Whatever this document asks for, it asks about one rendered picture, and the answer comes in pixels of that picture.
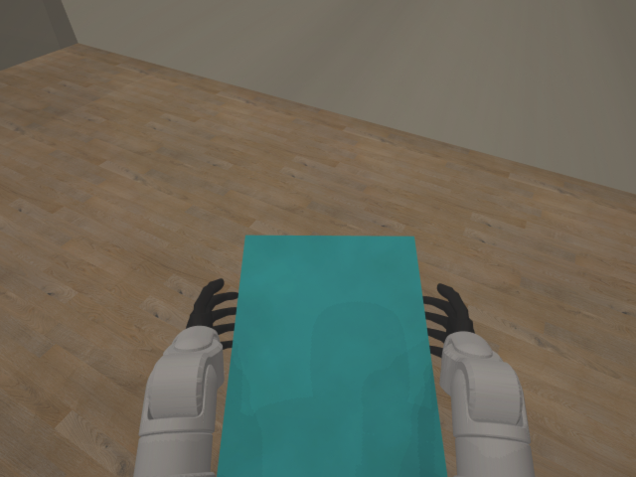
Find carton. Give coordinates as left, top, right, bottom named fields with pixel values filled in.
left=217, top=236, right=447, bottom=477

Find robot right forearm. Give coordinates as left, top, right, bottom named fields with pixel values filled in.
left=439, top=331, right=535, bottom=477

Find robot left forearm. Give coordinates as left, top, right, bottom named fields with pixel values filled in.
left=133, top=326, right=225, bottom=477

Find right robot hand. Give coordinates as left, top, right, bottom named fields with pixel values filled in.
left=422, top=283, right=475, bottom=358

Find left robot hand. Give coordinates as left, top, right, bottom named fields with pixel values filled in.
left=186, top=278, right=239, bottom=350

